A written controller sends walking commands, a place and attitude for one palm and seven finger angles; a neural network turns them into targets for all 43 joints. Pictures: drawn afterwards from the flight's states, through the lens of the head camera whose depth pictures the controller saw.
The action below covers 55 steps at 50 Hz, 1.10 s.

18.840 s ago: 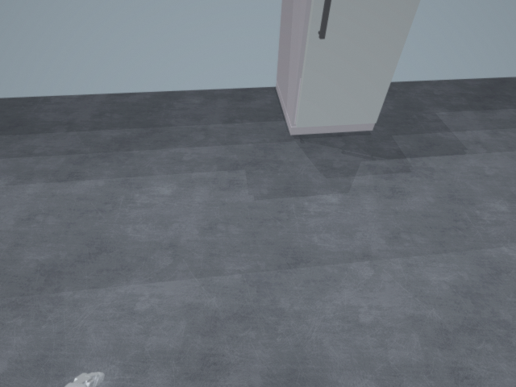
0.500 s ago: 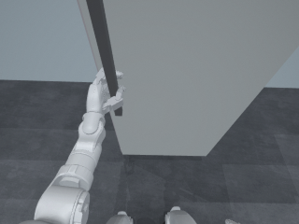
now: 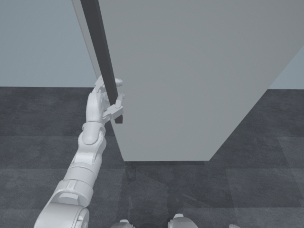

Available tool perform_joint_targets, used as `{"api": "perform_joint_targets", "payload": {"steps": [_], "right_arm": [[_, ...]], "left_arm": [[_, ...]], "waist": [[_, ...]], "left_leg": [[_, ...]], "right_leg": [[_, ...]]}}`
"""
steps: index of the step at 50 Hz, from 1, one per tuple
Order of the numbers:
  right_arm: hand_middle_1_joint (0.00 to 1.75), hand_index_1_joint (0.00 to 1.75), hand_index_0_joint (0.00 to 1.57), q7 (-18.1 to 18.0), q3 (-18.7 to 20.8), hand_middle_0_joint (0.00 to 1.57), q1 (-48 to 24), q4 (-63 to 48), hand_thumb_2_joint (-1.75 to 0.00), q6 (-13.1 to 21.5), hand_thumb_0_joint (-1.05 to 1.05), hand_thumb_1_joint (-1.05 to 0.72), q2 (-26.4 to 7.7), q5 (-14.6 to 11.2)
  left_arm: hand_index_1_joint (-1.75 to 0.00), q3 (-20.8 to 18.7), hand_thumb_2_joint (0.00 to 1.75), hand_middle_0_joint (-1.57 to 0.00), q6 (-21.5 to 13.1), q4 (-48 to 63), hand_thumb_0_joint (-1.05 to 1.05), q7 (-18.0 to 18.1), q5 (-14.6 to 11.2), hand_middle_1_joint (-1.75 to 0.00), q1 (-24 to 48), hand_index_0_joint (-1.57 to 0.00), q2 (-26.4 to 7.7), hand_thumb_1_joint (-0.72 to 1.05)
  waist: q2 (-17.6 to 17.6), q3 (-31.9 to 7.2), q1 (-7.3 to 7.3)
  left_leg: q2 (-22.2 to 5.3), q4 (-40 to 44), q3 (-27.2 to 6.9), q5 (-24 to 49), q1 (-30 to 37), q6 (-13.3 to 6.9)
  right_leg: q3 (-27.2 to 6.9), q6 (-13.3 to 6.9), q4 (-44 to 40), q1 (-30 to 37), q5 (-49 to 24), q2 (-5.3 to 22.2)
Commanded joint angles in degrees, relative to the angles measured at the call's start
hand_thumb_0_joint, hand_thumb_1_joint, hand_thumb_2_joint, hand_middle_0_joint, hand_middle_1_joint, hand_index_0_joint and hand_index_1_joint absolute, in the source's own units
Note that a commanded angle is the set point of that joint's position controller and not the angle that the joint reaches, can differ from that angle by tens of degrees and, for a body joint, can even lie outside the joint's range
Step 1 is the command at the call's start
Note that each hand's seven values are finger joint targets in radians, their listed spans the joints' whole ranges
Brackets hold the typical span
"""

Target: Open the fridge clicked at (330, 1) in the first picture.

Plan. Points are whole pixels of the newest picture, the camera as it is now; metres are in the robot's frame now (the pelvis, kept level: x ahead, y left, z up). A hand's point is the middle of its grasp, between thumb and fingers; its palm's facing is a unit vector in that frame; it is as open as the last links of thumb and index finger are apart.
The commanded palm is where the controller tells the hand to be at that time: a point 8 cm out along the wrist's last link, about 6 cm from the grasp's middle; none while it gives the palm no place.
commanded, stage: pull the door a little, standing still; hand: left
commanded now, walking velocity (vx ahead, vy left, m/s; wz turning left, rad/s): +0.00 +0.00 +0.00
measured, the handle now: (106, 59) +0.48 +0.11 +0.17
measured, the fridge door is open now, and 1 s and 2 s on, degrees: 0 21 54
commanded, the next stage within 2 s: walk backward, drawing the door open in 0.48 s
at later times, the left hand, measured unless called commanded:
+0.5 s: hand (119, 115) +0.39 +0.08 +0.07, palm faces -0.05 -1.00 +0.01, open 6.3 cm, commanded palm +0.31 +0.14 +0.07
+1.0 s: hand (135, 162) +0.26 +0.04 +0.07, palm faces -0.07 -0.99 -0.09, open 5.7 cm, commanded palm +0.23 +0.09 +0.07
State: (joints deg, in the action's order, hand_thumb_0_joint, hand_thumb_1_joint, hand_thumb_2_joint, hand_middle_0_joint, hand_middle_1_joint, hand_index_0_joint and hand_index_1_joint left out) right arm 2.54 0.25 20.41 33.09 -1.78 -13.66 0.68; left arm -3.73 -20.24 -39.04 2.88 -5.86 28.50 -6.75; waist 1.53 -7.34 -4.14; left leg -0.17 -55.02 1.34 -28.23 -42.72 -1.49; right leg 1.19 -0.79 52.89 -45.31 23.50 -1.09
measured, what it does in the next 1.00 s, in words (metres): rises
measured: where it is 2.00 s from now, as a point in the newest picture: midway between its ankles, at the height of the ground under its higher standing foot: outside the picture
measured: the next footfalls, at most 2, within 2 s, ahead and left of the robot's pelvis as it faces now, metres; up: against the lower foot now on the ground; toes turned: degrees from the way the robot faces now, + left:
left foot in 1.72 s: -0.14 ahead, -0.12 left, +0.00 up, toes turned +31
right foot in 1.96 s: +0.07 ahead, -0.46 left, +0.00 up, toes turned +34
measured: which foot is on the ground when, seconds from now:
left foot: down 0.00-1.00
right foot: down 0.00-1.00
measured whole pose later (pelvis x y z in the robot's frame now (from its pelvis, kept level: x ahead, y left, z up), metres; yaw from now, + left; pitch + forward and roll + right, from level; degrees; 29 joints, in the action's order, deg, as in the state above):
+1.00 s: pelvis +0.04 -0.03 +0.06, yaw +1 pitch +4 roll +1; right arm -4.3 -2.7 10.1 27.0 -2.8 -11.1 1.7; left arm 11.9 -6.5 -2.1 3.6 0.0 -19.0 -3.2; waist 3.2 -1.7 -1.3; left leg -0.4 -34.1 1.1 -14.2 -15.4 0.9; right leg 4.6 -3.1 27.1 -15.0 14.0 -0.9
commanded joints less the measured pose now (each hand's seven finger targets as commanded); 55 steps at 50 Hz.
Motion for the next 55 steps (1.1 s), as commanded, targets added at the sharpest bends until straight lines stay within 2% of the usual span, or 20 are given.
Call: {"api": "perform_joint_targets", "payload": {"steps": [1,4,7,17,25,29,30,31,33,34,37,39,41,45,48,49,50,52,54,55], "right_arm": [[0.30,0.30,0.20,-0.5,3.1,0.20,2.6,-6.6,-0.90,1.7,0.00,-0.90,-7.2,-0.4],[0.30,0.30,0.20,-1.2,3.2,0.20,3.6,-5.2,-0.90,1.3,0.00,-0.90,-7.7,-0.2],[0.30,0.30,0.20,-1.1,3.1,0.20,3.0,-6.2,-0.90,1.2,0.00,-0.90,-7.0,-0.2],[0.30,0.30,0.20,-0.2,2.6,0.20,0.7,-11.1,-0.90,1.1,0.00,-0.90,-6.1,-0.8],[0.30,0.30,0.20,0.6,2.4,0.20,-2.2,-15.9,-0.90,2.3,0.00,-0.90,-4.8,-0.9],[0.30,0.30,0.20,0.0,2.2,0.20,-4.4,-16.7,-0.90,3.6,0.00,-0.90,-4.8,-0.8],[0.30,0.30,0.20,-4.1,2.6,0.20,-2.2,-13.9,-0.90,1.3,0.00,-0.90,-5.5,-1.8],[0.30,0.30,0.20,-6.3,2.3,0.20,-3.3,-13.6,-0.90,0.9,0.00,-0.90,-4.1,-1.5],[0.30,0.30,0.20,-8.8,1.5,0.20,-4.2,-13.0,-0.90,0.5,0.00,-0.90,-4.5,-1.5],[0.30,0.30,0.20,-9.5,1.2,0.20,-4.8,-12.7,-0.90,0.4,0.00,-0.90,-4.7,-1.3],[0.30,0.30,0.20,-9.3,0.6,0.20,-7.5,-12.1,-0.90,0.2,0.00,-0.90,-4.9,0.0],[0.30,0.30,0.20,-8.4,0.5,0.20,-8.8,-12.0,-0.90,0.4,0.00,-0.90,-4.3,1.2],[0.30,0.30,0.20,-7.8,0.3,0.20,-10.0,-12.2,-0.90,0.6,0.00,-0.90,-4.1,2.0],[0.30,0.30,0.20,-7.3,0.3,0.20,-11.5,-13.3,-0.90,0.8,0.00,-0.90,-4.3,1.3],[0.30,0.30,0.20,-8.2,0.6,0.20,-12.9,-13.7,-0.90,1.2,0.00,-0.90,-3.9,0.9],[0.30,0.30,0.20,-8.7,0.3,0.20,-13.3,-13.8,-0.90,1.7,0.00,-0.90,-2.8,0.4],[0.30,0.30,0.20,-9.1,-0.2,0.20,-13.9,-13.6,-0.90,2.2,0.00,-0.90,-2.1,0.4],[0.30,0.30,0.20,-9.4,-0.4,0.20,-13.4,-12.2,-0.90,2.5,0.00,-0.90,-1.6,0.8],[0.30,0.30,0.20,-9.8,0.3,0.20,-12.3,-10.7,-0.90,2.8,0.00,-0.90,-2.1,0.3],[0.30,0.30,0.20,-9.9,0.5,0.20,-12.1,-10.1,-0.90,3.0,0.00,-0.90,-2.8,0.3]], "left_arm": [[-1.40,4.3,0.90,-0.45,-3.1,13.6,0.00,-2.3,1.0,-1.40,11.5,-0.45,0.5,0.90],[-1.40,-0.8,0.90,-0.45,-3.2,13.2,0.00,-1.4,2.1,-1.40,16.7,-0.45,-6.1,0.90],[-1.40,0.5,0.90,-0.45,-2.9,13.4,0.00,-2.5,1.6,-1.40,10.5,-0.45,-3.3,0.90],[-1.40,2.0,0.90,-0.45,-1.0,26.9,0.00,-4.4,-0.8,-1.40,-10.2,-0.45,-1.9,0.90],[-1.40,5.1,0.90,-0.45,-0.2,48.1,0.00,-4.5,-1.6,-1.40,-38.1,-0.45,-0.6,0.90],[-1.40,9.1,0.90,-0.45,-0.2,56.4,0.00,-2.5,0.2,-1.40,-42.2,-0.45,0.7,0.90],[-1.40,3.6,0.90,-0.45,1.1,62.4,0.00,-0.7,4.3,-1.40,-18.8,-0.45,-13.4,0.90],[-1.40,6.3,0.90,-0.45,2.8,57.9,0.00,0.2,4.3,-1.40,-25.5,-0.45,-8.3,0.90],[-1.40,10.4,0.90,-0.45,5.6,53.0,0.00,0.0,4.9,-1.40,-34.6,-0.45,-4.5,0.90],[-1.40,12.5,0.90,-0.45,6.8,50.1,0.00,-0.4,5.1,-1.40,-37.5,-0.45,-2.4,0.90],[-1.40,15.5,0.90,-0.45,8.5,49.7,0.00,-0.9,5.9,-1.40,-39.6,-0.45,-0.6,0.90],[-1.40,16.0,0.90,-0.45,9.2,50.3,0.00,0.1,6.8,-1.40,-41.1,-0.45,0.2,0.90],[-1.40,16.5,0.90,-0.45,10.6,49.1,0.00,0.7,7.2,-1.40,-43.4,-0.45,1.2,0.90],[-1.40,15.9,0.90,-0.45,10.9,50.4,0.00,0.9,7.1,-1.40,-45.5,-0.45,1.4,0.90],[-1.40,13.3,0.90,-0.45,9.8,47.4,0.00,0.8,7.0,-1.40,-46.4,-0.45,-0.3,0.90],[-1.40,12.5,0.90,-0.45,9.5,46.2,0.00,0.7,6.8,-1.40,-46.2,-0.45,-0.4,0.90],[-1.40,13.1,0.90,-0.45,9.4,45.3,0.00,0.6,7.5,-1.40,-45.3,-0.45,0.4,0.90],[-1.40,12.9,0.90,-0.45,9.5,45.4,0.00,0.3,8.5,-1.40,-42.5,-0.45,0.4,0.90],[-1.40,15.0,0.90,-0.45,9.8,45.9,0.00,0.0,8.5,-1.40,-39.1,-0.45,1.8,0.90],[-1.40,15.8,0.90,-0.45,10.0,46.3,0.00,-0.1,8.3,-1.40,-37.9,-0.45,1.8,0.90]], "waist": [[-2.3,-20.4,-0.06],[-1.8,-21.0,-0.35],[-2.2,-21.3,0.54],[-3.3,-22.3,3.94],[-4.3,-22.0,6.00],[-2.9,-14.9,3.19],[-5.8,-21.0,0.58],[-5.7,-17.5,-0.01],[-3.4,-13.8,-0.40],[-2.5,-11.5,-0.70],[3.5,-5.9,-0.17],[7.0,-4.3,0.63],[3.9,-1.6,1.38],[-1.4,-4.1,1.73],[-8.9,-6.1,2.92],[-12.0,-6.4,3.58],[-12.8,-6.2,4.28],[-12.2,-6.5,3.32],[-10.7,-8.3,1.41],[-8.1,-7.9,0.32]], "left_leg": [[0.0,6.0,-1.9,27.7,11.2,1.1],[0.1,5.2,-2.1,29.1,10.7,1.2],[0.1,5.5,-1.6,30.8,11.2,1.2],[0.1,7.4,-0.3,35.4,11.1,0.7],[0.0,8.0,0.6,39.0,11.7,0.4],[-0.1,7.1,-0.8,33.4,12.6,0.8],[0.6,11.9,-0.1,25.7,23.1,-0.4],[1.2,13.1,0.3,23.4,25.7,-0.5],[-0.7,17.8,-0.4,38.9,28.8,-0.5],[-2.4,19.7,-1.1,49.1,31.2,-0.2],[-9.1,23.5,-7.7,75.3,42.6,-0.9],[-11.5,25.2,-8.9,82.2,46.9,-1.1],[-11.6,26.6,-8.3,77.1,43.6,-1.0],[-6.6,24.4,-3.2,64.4,36.5,1.5],[-0.1,18.9,0.3,25.9,20.0,2.9],[2.2,16.3,0.5,13.8,16.0,2.5],[3.3,14.3,0.2,8.6,13.9,1.8],[2.2,13.7,-1.1,7.4,15.1,1.1],[0.1,19.4,-1.4,13.3,22.6,0.9],[-1.7,24.7,-1.9,19.8,30.2,0.1]], "right_leg": [[1.3,-0.9,-4.2,14.2,-25.2,-0.6],[0.6,-0.9,-3.5,14.1,-26.8,-0.5],[0.8,-0.9,-3.7,15.5,-28.3,-0.4],[0.4,-1.0,-4.5,24.1,-36.0,0.1],[-0.4,-0.8,-4.6,31.0,-45.7,1.1],[0.4,-0.6,-4.7,23.7,-38.0,0.7],[-8.7,-1.2,-14.0,32.0,-38.6,5.4],[-9.0,-1.4,-17.8,32.7,-40.7,7.5],[-5.5,-0.4,-14.5,35.3,-56.3,7.0],[-3.2,0.6,-13.3,34.0,-56.3,6.5],[1.2,2.1,-11.9,21.5,-25.4,2.3],[1.8,1.9,-12.8,17.9,-11.0,1.0],[2.1,1.3,-17.8,21.2,-11.5,0.8],[2.4,0.2,-25.4,35.4,-41.9,1.9],[-1.8,-3.1,-24.2,48.9,-70.7,8.7],[-3.1,-4.1,-24.6,51.2,-73.9,10.9],[-3.6,-4.3,-24.9,51.8,-74.1,11.8],[-3.8,-4.8,-25.1,48.8,-67.7,13.1],[-0.7,-5.1,-24.7,43.4,-54.5,11.4],[1.6,-3.3,-22.9,36.4,-43.9,8.7]]}}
